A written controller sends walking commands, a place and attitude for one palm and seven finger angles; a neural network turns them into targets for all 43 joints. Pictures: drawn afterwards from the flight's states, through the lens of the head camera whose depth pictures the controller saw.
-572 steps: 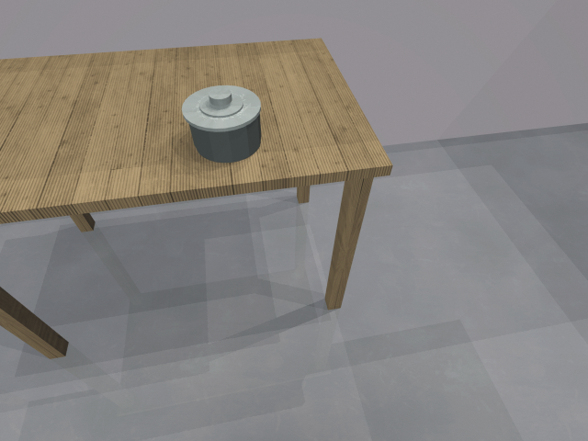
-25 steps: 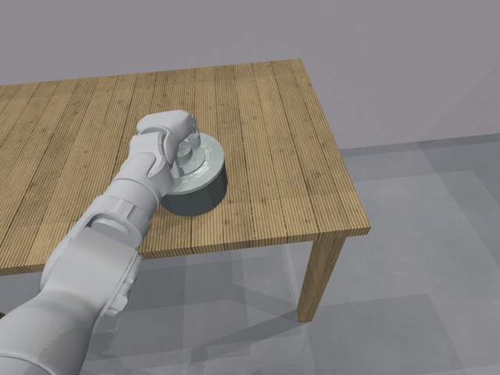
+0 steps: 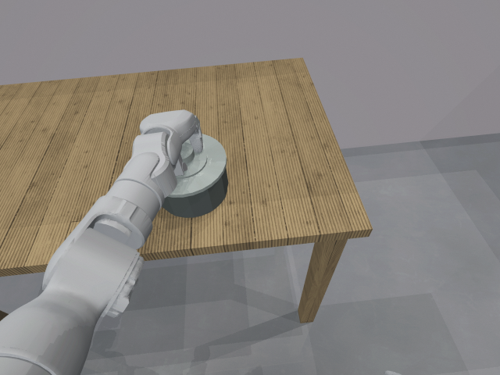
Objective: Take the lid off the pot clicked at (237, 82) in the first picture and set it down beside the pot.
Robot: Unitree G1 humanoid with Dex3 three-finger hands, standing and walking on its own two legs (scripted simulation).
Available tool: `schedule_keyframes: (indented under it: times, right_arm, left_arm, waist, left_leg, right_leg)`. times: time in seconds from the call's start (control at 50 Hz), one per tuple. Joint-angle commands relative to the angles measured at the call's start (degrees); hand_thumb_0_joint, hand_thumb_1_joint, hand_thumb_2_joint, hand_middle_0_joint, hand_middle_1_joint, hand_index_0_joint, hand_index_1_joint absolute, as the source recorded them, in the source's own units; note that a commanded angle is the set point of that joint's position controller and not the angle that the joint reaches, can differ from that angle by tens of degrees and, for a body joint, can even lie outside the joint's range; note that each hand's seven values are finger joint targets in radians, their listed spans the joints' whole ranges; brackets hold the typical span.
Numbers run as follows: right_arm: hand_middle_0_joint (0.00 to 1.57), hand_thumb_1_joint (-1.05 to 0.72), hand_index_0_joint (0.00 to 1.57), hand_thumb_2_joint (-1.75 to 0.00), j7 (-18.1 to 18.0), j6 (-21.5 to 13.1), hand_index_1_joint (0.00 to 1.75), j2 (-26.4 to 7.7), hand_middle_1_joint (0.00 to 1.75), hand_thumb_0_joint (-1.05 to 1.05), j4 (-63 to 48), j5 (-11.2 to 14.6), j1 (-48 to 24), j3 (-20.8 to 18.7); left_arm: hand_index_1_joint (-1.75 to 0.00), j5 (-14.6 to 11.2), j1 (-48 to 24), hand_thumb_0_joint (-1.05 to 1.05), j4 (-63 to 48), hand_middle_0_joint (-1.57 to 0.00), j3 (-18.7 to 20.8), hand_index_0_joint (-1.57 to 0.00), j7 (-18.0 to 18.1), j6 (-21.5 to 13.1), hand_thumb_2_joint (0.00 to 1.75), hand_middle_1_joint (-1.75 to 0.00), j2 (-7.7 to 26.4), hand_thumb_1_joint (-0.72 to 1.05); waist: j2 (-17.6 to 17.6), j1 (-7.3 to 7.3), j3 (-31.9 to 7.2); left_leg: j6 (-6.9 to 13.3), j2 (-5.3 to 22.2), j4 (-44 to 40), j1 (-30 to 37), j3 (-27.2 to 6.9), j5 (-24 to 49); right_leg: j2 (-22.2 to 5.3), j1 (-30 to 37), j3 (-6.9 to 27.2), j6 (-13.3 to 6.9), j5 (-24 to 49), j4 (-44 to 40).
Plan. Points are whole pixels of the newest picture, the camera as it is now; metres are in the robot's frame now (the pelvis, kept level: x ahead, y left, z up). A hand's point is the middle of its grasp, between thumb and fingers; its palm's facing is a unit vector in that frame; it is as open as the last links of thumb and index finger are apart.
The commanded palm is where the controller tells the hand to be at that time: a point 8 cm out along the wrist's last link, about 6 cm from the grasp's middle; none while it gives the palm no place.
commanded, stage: close the fingers and squeeze the knob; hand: left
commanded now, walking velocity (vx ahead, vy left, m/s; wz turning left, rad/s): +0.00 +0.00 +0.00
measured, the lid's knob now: (181, 153) +0.50 +0.11 +0.08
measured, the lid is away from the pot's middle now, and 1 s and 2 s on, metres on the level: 0.01 0.01 0.01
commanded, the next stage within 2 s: lift the lid straight up in 0.78 s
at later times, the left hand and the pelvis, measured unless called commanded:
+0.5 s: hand (177, 155) +0.47 +0.11 +0.10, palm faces -0.36 -0.07 -0.93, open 7.5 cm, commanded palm +0.47 +0.11 +0.16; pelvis +0.00 +0.00 +0.00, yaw +0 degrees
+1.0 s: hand (177, 155) +0.47 +0.11 +0.10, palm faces -0.33 -0.06 -0.94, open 7.5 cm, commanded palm +0.45 +0.11 +0.17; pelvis +0.00 +0.00 +0.00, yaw +0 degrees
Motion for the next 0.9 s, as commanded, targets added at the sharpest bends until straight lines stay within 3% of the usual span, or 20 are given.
schedule_keyframes:
  times: [0.0,0.02,0.14,0.18,0.24,0.28,0.34,0.36,0.38,0.44,0.5,0.54,0.6,0.62,0.68,0.74,0.76,0.78,0.84,0.88]
  right_arm:
    - [0.2,-0.9,0.2,-0.9,-0.2,-1.2,0.3,-7.0,0.3,0.0,-5.5,0.4,-0.9,-2.4]
    - [0.2,-0.9,0.2,-0.9,-0.3,-1.1,0.3,-7.0,0.3,0.0,-5.4,0.4,-0.9,-2.3]
    - [0.2,-0.9,0.2,-0.9,-0.6,-1.4,0.3,-7.0,0.3,0.0,-5.5,0.2,-0.8,-2.3]
    - [0.2,-0.9,0.2,-0.9,-0.7,-1.1,0.3,-7.3,0.3,0.0,-4.9,0.2,-0.2,-2.3]
    - [0.2,-0.9,0.2,-0.9,-0.8,-1.2,0.3,-7.1,0.3,0.0,-5.2,0.3,-0.4,-2.3]
    - [0.2,-0.9,0.2,-0.9,-0.9,-1.2,0.3,-7.3,0.3,0.0,-4.9,0.2,0.1,-2.2]
    - [0.2,-0.9,0.2,-0.9,-1.1,-1.5,0.3,-7.2,0.3,0.0,-5.2,0.3,0.0,-2.3]
    - [0.2,-0.9,0.2,-0.9,-1.1,-1.5,0.3,-7.4,0.3,0.0,-5.0,0.2,0.2,-2.3]
    - [0.2,-0.9,0.2,-0.9,-1.2,-1.4,0.3,-7.4,0.3,0.0,-5.1,0.2,0.3,-2.2]
    - [0.2,-0.9,0.2,-0.9,-1.2,-1.6,0.3,-7.1,0.3,0.0,-5.3,0.4,0.1,-2.2]
    - [0.2,-0.9,0.2,-0.9,-1.2,-1.5,0.3,-7.5,0.3,0.0,-4.6,0.3,0.7,-2.2]
    - [0.2,-0.9,0.2,-0.9,-1.2,-1.8,0.3,-7.2,0.3,0.0,-5.1,0.3,0.5,-2.3]
    - [0.2,-0.9,0.2,-0.9,-1.3,-1.7,0.3,-7.5,0.3,0.0,-4.9,0.3,0.9,-2.2]
    - [0.2,-0.9,0.2,-0.9,-1.3,-2.0,0.3,-7.3,0.3,0.0,-5.2,0.3,0.7,-2.2]
    - [0.2,-0.9,0.2,-0.9,-1.3,-1.8,0.3,-7.6,0.3,0.0,-4.8,0.3,1.1,-2.3]
    - [0.2,-0.9,0.2,-0.9,-1.1,-2.2,0.3,-7.4,0.3,0.0,-5.2,0.3,0.8,-2.3]
    - [0.2,-0.9,0.2,-0.9,-1.2,-2.0,0.3,-7.7,0.3,0.0,-4.6,0.3,1.0,-2.3]
    - [0.2,-0.9,0.2,-0.9,-1.2,-2.0,0.3,-7.7,0.3,0.0,-4.6,0.3,1.4,-2.3]
    - [0.2,-0.9,0.2,-0.9,-1.0,-2.5,0.3,-7.0,0.3,0.0,-5.5,0.1,0.8,-2.5]
    - [0.2,-0.9,0.2,-0.9,-0.7,-2.2,0.3,-7.3,0.3,0.0,-5.1,0.1,1.0,-2.6]
  left_arm:
    - [-1.02,1.5,-28.9,0.0,-8.8,-0.73,3.2,-0.73,2.0,0.6,0.83,-1.02,10.5,0.34]
    - [-1.02,1.2,-29.2,0.0,-8.0,-0.74,1.8,-0.74,1.9,1.1,0.82,-1.02,9.0,0.35]
    - [-1.02,1.1,-30.4,0.0,-8.8,-0.79,2.5,-0.79,1.5,0.5,0.71,-1.02,9.1,0.45]
    - [-1.02,1.2,-30.2,0.0,-7.2,-0.76,2.7,-0.76,1.5,0.8,0.77,-1.01,9.8,0.42]
    - [-1.01,1.0,-30.8,0.0,-6.4,-0.74,1.0,-0.75,1.1,0.5,0.82,-1.0,7.3,0.41]
    - [-1.01,1.4,-31.1,0.0,-6.5,-0.73,3.7,-0.75,1.5,0.4,0.83,-0.99,11.3,0.41]
    - [-1.01,0.8,-31.9,0.0,-7.2,-0.74,1.3,-0.76,1.0,0.0,0.85,-0.99,7.9,0.43]
    - [-1.01,1.3,-31.7,0.0,-6.8,-0.74,3.5,-0.77,1.3,-0.1,0.86,-0.99,10.9,0.44]
    - [-1.01,1.4,-30.0,0.0,-5.6,-0.75,4.0,-0.77,1.3,0.1,0.86,-1.0,11.7,0.44]
    - [-1.02,1.2,-31.7,0.0,-6.8,-0.76,1.5,-0.79,1.2,-0.2,0.88,-1.0,8.4,0.47]
    - [-1.03,1.9,-31.1,0.0,-4.0,-0.78,3.0,-0.8,1.6,0.5,0.89,-1.01,10.8,0.49]
    - [-1.03,1.4,-32.7,0.0,-6.7,-0.79,2.2,-0.82,1.5,-0.2,0.91,-1.02,9.3,0.51]
    - [-1.04,1.9,-32.0,0.0,-5.6,-0.81,4.1,-0.83,1.9,0.1,0.92,-1.02,12.4,0.53]
    - [-1.04,1.5,-31.7,0.0,-5.5,-0.81,2.5,-0.84,1.7,0.2,0.93,-1.03,10.3,0.54]
    - [-1.05,1.7,-30.9,0.0,-4.2,-0.83,3.5,-0.86,1.9,0.1,0.94,-1.04,11.4,0.57]
    - [-1.05,1.3,-31.4,0.0,-4.8,-0.84,2.6,-0.87,1.9,0.0,0.96,-1.04,9.8,0.59]
    - [-1.06,1.7,-31.3,0.0,-3.7,-0.85,3.4,-0.88,2.0,0.1,0.97,-1.05,11.4,0.6]
    - [-1.06,1.9,-32.0,0.0,-4.4,-0.85,4.1,-0.88,2.2,0.2,0.97,-1.05,12.5,0.61]
    - [-1.06,1.5,-32.0,0.0,-8.0,-0.86,2.5,-0.89,2.1,-0.7,0.98,-1.05,9.2,0.62]
    - [-1.06,1.9,-32.0,0.0,-8.1,-0.86,3.7,-0.89,2.4,-0.5,0.98,-1.05,11.5,0.62]
  waist:
    - [-7.2,-0.55,-21.4]
    - [-7.0,-0.94,-19.7]
    - [-6.5,-0.85,-21.5]
    - [-6.9,-1.19,-20.6]
    - [-7.6,-1.64,-19.9]
    - [-6.7,-1.12,-20.7]
    - [-7.4,-1.77,-20.3]
    - [-7.1,-1.35,-20.9]
    - [-7.0,-1.01,-20.9]
    - [-6.3,-1.66,-20.4]
    - [-7.1,-1.59,-19.2]
    - [-5.4,-1.65,-21.0]
    - [-7.0,-1.36,-21.1]
    - [-6.5,-1.51,-20.7]
    - [-7.4,-1.51,-19.7]
    - [-5.9,-1.37,-19.6]
    - [-6.2,-1.56,-19.1]
    - [-6.2,-1.45,-20.1]
    - [-4.7,-1.09,-23.1]
    - [-5.4,-0.99,-22.8]
  left_leg:
    - [1.9,0.1,0.9,13.1,-2.1,23.5]
    - [1.9,0.1,0.6,12.1,-1.9,22.2]
    - [1.9,0.0,0.9,12.5,-2.4,23.5]
    - [1.9,0.1,0.7,12.2,-2.2,22.1]
    - [1.9,0.1,0.7,11.5,-2.2,21.4]
    - [2.0,0.0,0.7,11.9,-2.1,21.1]
    - [2.1,-0.1,0.8,11.3,-1.9,21.0]
    - [2.0,0.1,0.9,11.8,-2.1,21.0]
    - [2.1,-0.1,0.7,11.4,-1.9,21.0]
    - [2.0,0.2,0.6,11.6,-2.1,21.1]
    - [1.9,0.1,0.4,11.1,-2.0,19.0]
    - [1.9,0.3,0.5,12.0,-2.4,20.4]
    - [2.0,0.2,0.3,11.3,-2.1,19.5]
    - [2.0,0.0,0.4,11.3,-1.9,19.8]
    - [1.9,0.4,0.2,11.0,-2.1,19.5]
    - [1.9,0.3,0.2,11.1,-2.3,19.5]
    - [1.8,0.3,0.2,10.8,-2.2,18.4]
    - [1.8,0.5,-0.1,11.0,-2.3,18.4]
    - [1.8,0.6,0.9,13.9,-2.8,23.7]
    - [1.7,0.7,0.8,14.0,-2.7,23.6]
  right_leg:
    - [1.4,6.5,-0.6,-1.1,26.3,-0.9]
    - [1.4,5.8,-0.8,-1.1,25.7,-1.0]
    - [1.3,6.2,-0.6,-1.3,26.0,-0.8]
    - [1.4,5.7,-0.8,-1.1,25.4,-0.8]
    - [1.3,5.0,-0.7,-1.2,24.5,-1.0]
    - [1.3,5.9,-0.5,-1.2,24.9,-0.9]
    - [1.2,5.5,-0.6,-1.2,25.2,-1.1]
    - [1.3,5.8,-0.5,-1.2,25.2,-0.9]
    - [1.3,6.4,-0.4,-1.1,25.4,-0.9]
    - [1.2,4.9,-0.6,-1.2,24.4,-1.1]
    - [1.5,4.3,-0.7,-1.2,22.6,-1.2]
    - [1.3,4.3,-0.7,-1.4,22.9,-1.0]
    - [1.4,5.7,-0.5,-1.2,23.6,-1.1]
    - [1.4,5.5,-0.5,-1.1,24.0,-1.1]
    - [1.5,4.7,-0.8,-1.1,22.8,-1.2]
    - [1.5,4.0,-0.7,-1.3,21.9,-1.4]
    - [1.5,4.0,-0.6,-1.3,21.8,-1.4]
    - [1.5,4.5,-0.7,-1.3,21.6,-1.1]
    - [1.4,4.5,-0.9,-1.4,23.9,-0.8]
    - [1.5,4.9,-0.9,-1.2,24.1,-0.7]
